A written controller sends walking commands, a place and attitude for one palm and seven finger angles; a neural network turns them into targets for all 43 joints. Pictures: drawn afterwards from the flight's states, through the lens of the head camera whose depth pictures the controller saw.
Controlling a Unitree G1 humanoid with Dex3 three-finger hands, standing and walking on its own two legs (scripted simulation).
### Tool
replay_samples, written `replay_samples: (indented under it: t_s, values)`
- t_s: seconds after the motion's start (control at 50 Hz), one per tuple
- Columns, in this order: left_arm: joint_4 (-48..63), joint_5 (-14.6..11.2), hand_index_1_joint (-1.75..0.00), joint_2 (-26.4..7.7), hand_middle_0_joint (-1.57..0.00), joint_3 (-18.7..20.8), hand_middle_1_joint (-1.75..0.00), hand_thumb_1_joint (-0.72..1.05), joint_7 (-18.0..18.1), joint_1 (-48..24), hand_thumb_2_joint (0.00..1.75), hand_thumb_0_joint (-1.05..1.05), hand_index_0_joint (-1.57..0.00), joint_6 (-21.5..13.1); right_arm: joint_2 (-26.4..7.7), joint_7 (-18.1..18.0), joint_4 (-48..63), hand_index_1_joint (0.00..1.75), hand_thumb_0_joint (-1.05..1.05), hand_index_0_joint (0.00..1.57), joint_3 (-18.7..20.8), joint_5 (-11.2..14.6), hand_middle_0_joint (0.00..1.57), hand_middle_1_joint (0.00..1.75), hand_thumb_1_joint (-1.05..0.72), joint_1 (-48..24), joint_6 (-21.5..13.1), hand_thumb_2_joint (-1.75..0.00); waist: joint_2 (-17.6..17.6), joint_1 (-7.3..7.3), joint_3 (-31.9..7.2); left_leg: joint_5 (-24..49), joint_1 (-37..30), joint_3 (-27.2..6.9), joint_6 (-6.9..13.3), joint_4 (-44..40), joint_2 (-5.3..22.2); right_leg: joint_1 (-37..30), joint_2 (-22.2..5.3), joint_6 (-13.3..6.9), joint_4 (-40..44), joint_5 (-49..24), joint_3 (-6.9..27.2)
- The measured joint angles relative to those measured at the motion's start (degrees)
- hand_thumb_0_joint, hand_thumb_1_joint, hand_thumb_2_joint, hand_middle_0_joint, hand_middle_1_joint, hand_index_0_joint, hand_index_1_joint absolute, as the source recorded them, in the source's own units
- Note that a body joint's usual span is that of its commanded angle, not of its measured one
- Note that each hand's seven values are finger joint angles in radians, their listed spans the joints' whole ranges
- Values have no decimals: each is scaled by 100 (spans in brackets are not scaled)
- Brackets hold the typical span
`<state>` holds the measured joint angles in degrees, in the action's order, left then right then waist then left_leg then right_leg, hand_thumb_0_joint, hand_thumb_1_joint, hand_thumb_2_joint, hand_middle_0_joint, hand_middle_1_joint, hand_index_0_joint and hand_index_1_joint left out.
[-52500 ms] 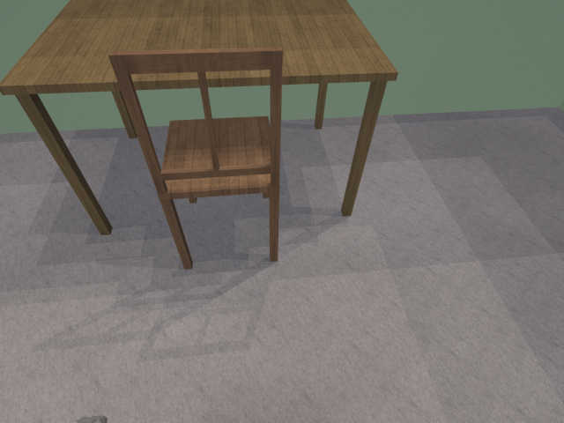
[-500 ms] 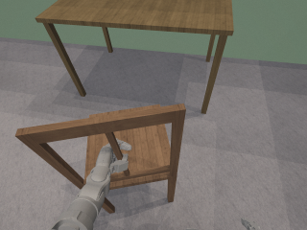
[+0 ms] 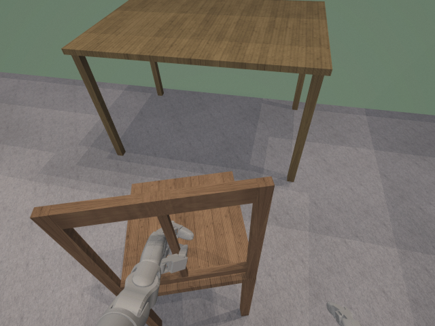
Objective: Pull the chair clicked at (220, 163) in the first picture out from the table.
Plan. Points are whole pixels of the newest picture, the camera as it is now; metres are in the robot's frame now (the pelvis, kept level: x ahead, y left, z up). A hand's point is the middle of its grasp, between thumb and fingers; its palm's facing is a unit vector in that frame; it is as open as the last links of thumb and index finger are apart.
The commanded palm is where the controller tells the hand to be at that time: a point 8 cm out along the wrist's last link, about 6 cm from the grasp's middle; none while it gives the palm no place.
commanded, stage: stop walking, hand still on the chair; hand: left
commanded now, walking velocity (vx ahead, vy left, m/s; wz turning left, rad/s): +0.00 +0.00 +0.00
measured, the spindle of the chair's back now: (175, 248) +0.29 +0.12 -0.08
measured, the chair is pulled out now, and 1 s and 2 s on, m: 0.61 0.61 0.61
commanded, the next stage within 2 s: open the thumb and straighten the fingers in 0.02 s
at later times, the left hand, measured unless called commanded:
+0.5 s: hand (181, 254) +0.27 +0.10 -0.06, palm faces -0.10 -0.98 -0.17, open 11.7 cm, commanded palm +0.26 +0.15 -0.04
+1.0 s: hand (178, 260) +0.27 +0.11 -0.07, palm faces -0.09 -0.98 -0.16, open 17.4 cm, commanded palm +0.24 +0.16 -0.05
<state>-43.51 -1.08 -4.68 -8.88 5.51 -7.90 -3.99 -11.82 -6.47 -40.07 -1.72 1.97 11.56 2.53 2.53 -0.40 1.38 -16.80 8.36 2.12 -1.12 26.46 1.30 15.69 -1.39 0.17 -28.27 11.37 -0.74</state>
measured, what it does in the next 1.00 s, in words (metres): stands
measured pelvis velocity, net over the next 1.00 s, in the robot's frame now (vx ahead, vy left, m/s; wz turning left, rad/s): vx -0.01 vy -0.01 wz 0.05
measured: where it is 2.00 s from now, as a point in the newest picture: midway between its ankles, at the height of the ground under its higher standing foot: outside the picture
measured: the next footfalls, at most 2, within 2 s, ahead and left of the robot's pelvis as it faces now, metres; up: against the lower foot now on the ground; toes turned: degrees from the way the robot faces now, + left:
none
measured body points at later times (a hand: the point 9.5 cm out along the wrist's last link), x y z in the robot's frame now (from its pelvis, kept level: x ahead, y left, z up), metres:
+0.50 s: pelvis -0.01 -0.01 -0.02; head +0.03 -0.02 +0.42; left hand +0.28 +0.15 -0.05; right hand +0.15 -0.26 -0.12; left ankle -0.03 +0.13 -0.74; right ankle +0.04 -0.12 -0.74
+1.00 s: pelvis -0.01 -0.01 -0.04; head +0.03 -0.02 +0.41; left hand +0.27 +0.16 -0.06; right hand +0.16 -0.25 -0.13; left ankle -0.03 +0.13 -0.74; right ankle +0.04 -0.12 -0.74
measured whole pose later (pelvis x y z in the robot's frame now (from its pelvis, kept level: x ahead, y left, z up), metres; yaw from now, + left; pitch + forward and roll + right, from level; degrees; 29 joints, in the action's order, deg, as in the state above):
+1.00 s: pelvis -0.01 -0.01 -0.04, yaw +3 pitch +8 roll +0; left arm -16.2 -1.8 -8.5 -6.6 2.0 -0.6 11.6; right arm -15.1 -2.6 -32.4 -1.4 2.8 12.4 -3.6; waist 1.9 -3.0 -4.2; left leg -25.2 31.0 -1.2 -1.4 47.8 0.9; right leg 36.2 -2.6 -0.4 -47.3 19.4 -3.4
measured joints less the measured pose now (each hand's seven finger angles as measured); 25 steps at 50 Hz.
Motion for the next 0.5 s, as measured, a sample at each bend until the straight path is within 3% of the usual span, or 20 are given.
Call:
replay_samples:
  t_s: [0.14,0.2,0.26,0.4,0.5]
  values:
    - [147,-24,-145,-27,-20,-12,-122,70,6,92,84,2,-50,32,-77,-19,25,30,1,20,32,10,20,29,-90,-18,63,-90,1,-17,24,4,-29,-25,-14,-41,4,-24,1,-13,8,24,-27]
    - [490,-88,-145,-106,-22,77,-124,68,-34,238,83,2,-50,163,-113,215,42,30,1,20,66,125,20,29,-90,-11,-31,-90,-86,-170,-154,-37,341,-128,-13,161,-22,296,-44,-30,-182,99,-123]
    - [1035,-55,-145,-223,-26,117,-128,61,-97,373,78,2,-50,320,-190,426,159,30,1,20,142,154,20,29,-90,11,-213,-90,-165,-227,-230,-156,756,-185,-28,508,-14,664,-50,-55,-459,198,-172]
    - [1798,-35,-143,-333,-34,218,-131,13,-225,480,53,1,-49,754,-393,568,403,30,1,20,244,146,20,29,-90,-6,-407,-90,-156,-281,-395,-423,1482,-216,-32,1186,5,1336,-47,-64,-1013,390,-186]
    - [2132,-57,-128,-326,-36,240,-121,-24,-248,549,35,1,-44,1070,-409,543,543,30,1,20,238,132,20,29,-90,-11,-438,-90,-83,-274,-491,-562,1750,-209,-24,1498,-7,1609,-65,-54,-1317,516,-167]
